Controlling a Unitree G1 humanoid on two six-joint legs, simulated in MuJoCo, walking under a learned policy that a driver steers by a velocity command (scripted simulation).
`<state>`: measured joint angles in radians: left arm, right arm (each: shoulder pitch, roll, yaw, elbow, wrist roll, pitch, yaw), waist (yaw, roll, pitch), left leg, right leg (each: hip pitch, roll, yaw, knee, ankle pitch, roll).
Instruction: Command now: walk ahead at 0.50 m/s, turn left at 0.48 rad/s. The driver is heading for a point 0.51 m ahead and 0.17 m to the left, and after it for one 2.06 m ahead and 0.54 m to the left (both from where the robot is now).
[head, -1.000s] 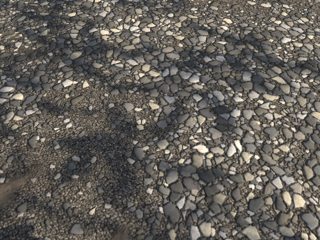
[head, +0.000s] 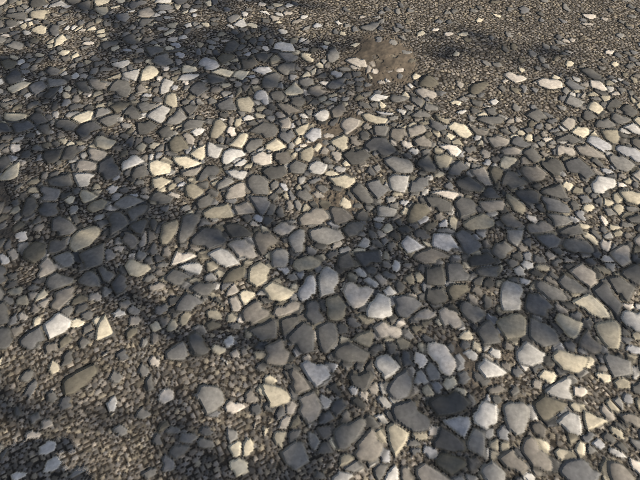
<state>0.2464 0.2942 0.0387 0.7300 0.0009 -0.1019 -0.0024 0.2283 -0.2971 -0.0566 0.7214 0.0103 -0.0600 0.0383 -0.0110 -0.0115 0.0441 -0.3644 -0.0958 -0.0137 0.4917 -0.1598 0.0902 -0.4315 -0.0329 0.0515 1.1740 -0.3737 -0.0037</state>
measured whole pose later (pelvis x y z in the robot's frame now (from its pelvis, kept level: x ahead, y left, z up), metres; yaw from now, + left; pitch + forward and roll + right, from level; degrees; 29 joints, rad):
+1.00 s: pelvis +0.51 +0.12 +0.00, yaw +36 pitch +1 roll +0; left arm 0.20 0.31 0.05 0.75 0.00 -0.11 0.00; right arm 0.24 -0.30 -0.07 0.63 0.01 -0.04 0.03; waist 0.00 -0.01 0.07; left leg -0.34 -0.10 -0.01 0.49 -0.17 0.10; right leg -0.46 -0.07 0.04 1.17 -0.36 0.01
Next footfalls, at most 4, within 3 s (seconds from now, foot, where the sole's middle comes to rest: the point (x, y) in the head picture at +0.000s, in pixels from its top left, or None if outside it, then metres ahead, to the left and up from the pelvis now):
0.32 right None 0.37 -0.13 -0.77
0.84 left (223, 432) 0.55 0.22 -0.77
1.36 right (227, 289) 0.90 0.24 -0.77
1.84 left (106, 249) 1.02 0.56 -0.77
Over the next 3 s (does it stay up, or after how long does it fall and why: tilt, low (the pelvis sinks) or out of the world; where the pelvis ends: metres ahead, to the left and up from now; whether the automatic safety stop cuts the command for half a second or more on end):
stays up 1.57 0.49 0.01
